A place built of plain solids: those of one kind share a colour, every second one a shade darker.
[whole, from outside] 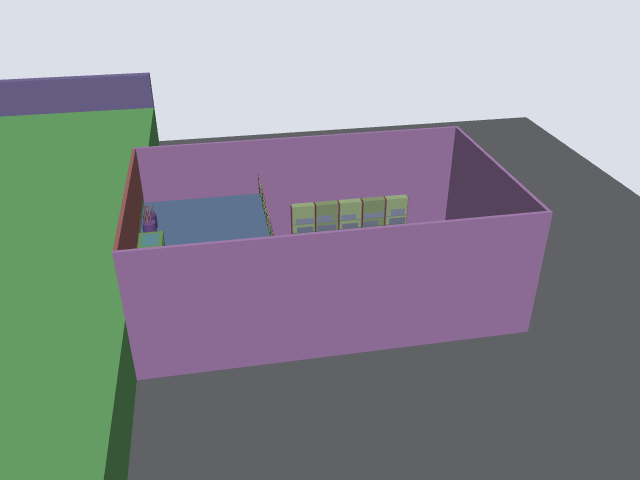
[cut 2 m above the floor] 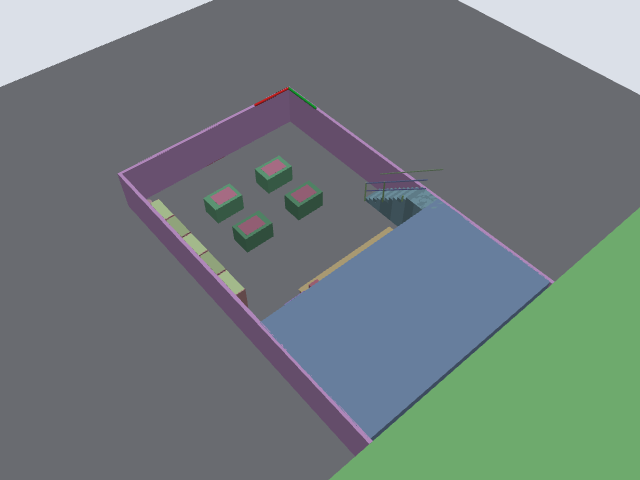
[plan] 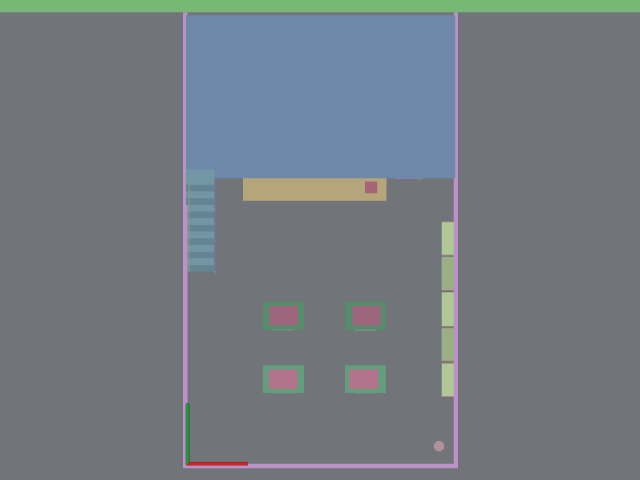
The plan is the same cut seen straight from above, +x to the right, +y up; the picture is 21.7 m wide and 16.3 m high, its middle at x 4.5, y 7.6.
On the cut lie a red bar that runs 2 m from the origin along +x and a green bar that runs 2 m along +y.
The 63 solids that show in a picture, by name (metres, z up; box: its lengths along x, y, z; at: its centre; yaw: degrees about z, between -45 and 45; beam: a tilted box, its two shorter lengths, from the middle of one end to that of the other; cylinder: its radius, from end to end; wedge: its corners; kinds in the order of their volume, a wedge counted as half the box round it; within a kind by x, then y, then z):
{
 "street_ground_1": {"box": [39.04, 12.65, 2.81], "at": [4.52, 21.66, 1.35]},
 "upper_1": {"box": [9.14, 5.53, 2.81], "at": [4.52, 12.46, 1.35]},
 "wall_1": {"box": [0.15, 15.48, 5.53], "at": [-0.07, 7.59, 2.71]},
 "wall_2": {"box": [4.35, 0.15, 5.53], "at": [2.02, -0.07, 2.71]},
 "wall_3": {"box": [1.5, 0.15, 5.53], "at": [4.65, -0.07, 2.71]},
 "wall_4": {"box": [4.09, 0.15, 5.53], "at": [7.14, -0.07, 2.71]},
 "wall_5": {"box": [0.15, 15.48, 5.53], "at": [9.12, 7.59, 2.71]},
 "street_hedge_1": {"box": [0.6, 12.65, 2.2], "at": [23.74, 21.66, 3.86]},
 "stair_step_1": {"box": [0.96, 0.45, 0.23], "at": [0.43, 6.75, 0.07]},
 "stair_step_2": {"box": [0.96, 0.45, 0.42], "at": [0.43, 6.98, 0.16]},
 "stair_step_3": {"box": [0.96, 0.45, 0.6], "at": [0.43, 7.2, 0.25]},
 "stair_step_4": {"box": [0.96, 0.45, 0.79], "at": [0.43, 7.43, 0.34]},
 "stair_step_5": {"box": [0.96, 0.45, 0.97], "at": [0.43, 7.66, 0.43]},
 "stair_step_6": {"box": [0.96, 0.45, 1.15], "at": [0.43, 7.88, 0.53]},
 "stair_step_7": {"box": [0.96, 0.45, 1.34], "at": [0.43, 8.11, 0.62]},
 "stair_step_8": {"box": [0.96, 0.45, 1.52], "at": [0.43, 8.34, 0.71]},
 "stair_step_9": {"box": [0.96, 0.45, 1.71], "at": [0.43, 8.56, 0.8]},
 "stair_step_10": {"box": [0.96, 0.45, 1.89], "at": [0.43, 8.79, 0.9]},
 "stair_step_11": {"box": [0.96, 0.45, 2.07], "at": [0.43, 9.02, 0.99]},
 "stair_step_12": {"box": [0.96, 0.45, 2.26], "at": [0.43, 9.25, 1.08]},
 "stair_step_13": {"box": [0.96, 0.45, 2.44], "at": [0.43, 9.47, 1.17]},
 "stair_step_14": {"box": [0.96, 0.53, 2.63], "at": [0.43, 9.74, 1.26]},
 "shelves_body_1": {"box": [0.4, 1.16, 2.1], "at": [8.84, 2.85, 1.0]},
 "shelves_body_2": {"box": [0.4, 1.16, 2.1], "at": [8.84, 4.05, 1.0]},
 "shelves_body_3": {"box": [0.4, 1.16, 2.1], "at": [8.84, 5.25, 1.0]},
 "shelves_body_4": {"box": [0.4, 1.16, 2.1], "at": [8.84, 6.45, 1.0]},
 "shelves_body_5": {"box": [0.4, 1.16, 2.1], "at": [8.84, 7.65, 1.0]},
 "chest_1": {"box": [1.4, 0.95, 0.91], "at": [3.25, 2.88, 0.41]},
 "chest_2": {"box": [1.4, 0.95, 0.91], "at": [3.25, 5.03, 0.41]},
 "chest_3": {"box": [1.4, 0.95, 0.91], "at": [6.04, 2.88, 0.41]},
 "chest_4": {"box": [1.4, 0.95, 0.91], "at": [6.04, 5.03, 0.41]},
 "window_wall_1": {"box": [0.7, 0.15, 2.72], "at": [0.35, 15.26, 4.12]},
 "window_wall_2": {"box": [1.2, 0.15, 2.72], "at": [1.3, 15.26, 4.12]},
 "window_wall_3": {"box": [7.14, 0.15, 2.72], "at": [5.47, 15.26, 4.12]},
 "upper_chest_1": {"box": [1.4, 0.95, 0.91], "at": [3.8, 14.54, 3.17]},
 "shelves_goods_1": {"box": [0.41, 0.84, 0.34], "at": [8.84, 2.78, 0.78]},
 "shelves_goods_2": {"box": [0.41, 0.75, 0.37], "at": [8.84, 2.79, 1.27]},
 "shelves_goods_3": {"box": [0.41, 1.06, 0.26], "at": [8.84, 4.05, 1.22]},
 "shelves_goods_4": {"box": [0.41, 0.75, 0.29], "at": [8.84, 4.2, 0.76]},
 "shelves_goods_5": {"box": [0.41, 0.81, 0.27], "at": [8.84, 5.26, 0.75]},
 "shelves_goods_6": {"box": [0.41, 0.75, 0.3], "at": [8.84, 5.36, 1.24]},
 "shelves_goods_7": {"box": [0.41, 0.95, 0.29], "at": [8.84, 6.48, 0.75]},
 "shelves_goods_8": {"box": [0.41, 0.75, 0.36], "at": [8.84, 6.55, 1.27]},
 "shelves_goods_9": {"box": [0.41, 0.83, 0.29], "at": [8.84, 7.58, 0.75]},
 "shelves_goods_10": {"box": [0.41, 0.93, 0.29], "at": [8.84, 7.59, 1.23]},
 "upper_bin_1": {"cylinder": 0.28, "from": [5.85, 14.74, 2.76], "to": [5.85, 14.74, 3.36]},
 "upper_bin_2": {"cylinder": 0.28, "from": [6.55, 14.74, 2.76], "to": [6.55, 14.74, 3.36]},
 "stair_guard_rail_1": {"wedge": [[0.91, 6.52, 1.08], [0.91, 6.52, 1.14], [0.91, 9.7, 3.66], [0.91, 9.7, 3.72], [0.96, 6.52, 1.08], [0.96, 6.52, 1.14], [0.96, 9.7, 3.66], [0.96, 9.7, 3.72]]},
 "stair_wall_rail_1": {"wedge": [[0.04, 6.52, 1.09], [0.04, 6.52, 1.14], [0.04, 9.7, 3.66], [0.04, 9.7, 3.72], [0.07, 6.52, 1.09], [0.07, 6.52, 1.14], [0.07, 9.7, 3.66], [0.07, 9.7, 3.72]]},
 "counter_top_1": {"box": [4.88, 0.78, 0.04], "at": [4.32, 9.32, 1.02]},
 "stair_guard_low_1": {"wedge": [[0.92, 6.52, 0.62], [0.92, 6.52, 0.66], [0.92, 9.7, 3.19], [0.92, 9.7, 3.23], [0.95, 6.52, 0.62], [0.95, 6.52, 0.66], [0.95, 9.7, 3.19], [0.95, 9.7, 3.23]]},
 "back_stallriser_1": {"box": [7.14, 0.05, 0.3], "at": [5.47, 15.2, 2.91]},
 "shelves_cheek_1": {"box": [0.41, 0.032, 2.1], "at": [8.83, 3.42, 1.0]},
 "shelves_cheek_2": {"box": [0.41, 0.032, 2.1], "at": [8.83, 4.62, 1.0]},
 "shelves_cheek_3": {"box": [0.41, 0.032, 2.1], "at": [8.83, 7.01, 1.0]},
 "shelves_cheek_4": {"box": [0.41, 0.032, 2.1], "at": [8.83, 8.21, 1.0]},
 "till_1": {"box": [0.42, 0.4, 0.28], "at": [6.24, 9.39, 1.18]},
 "plant_pot_1": {"cylinder": 0.18, "from": [8.54, 0.6, 0.0], "to": [8.54, 0.6, 0.38]},
 "sheet_1": {"box": [0.98, 0.67, 0.006], "at": [3.25, 2.88, 0.86]},
 "sheet_2": {"box": [0.98, 0.67, 0.006], "at": [3.26, 5.03, 0.86]},
 "sheet_3": {"box": [0.98, 0.67, 0.006], "at": [5.99, 2.88, 0.86]},
 "sheet_4": {"box": [0.98, 0.67, 0.006], "at": [6.08, 5.03, 0.86]},
 "upper_sheet_1": {"box": [0.98, 0.67, 0.006], "at": [3.85, 14.54, 3.62]}
}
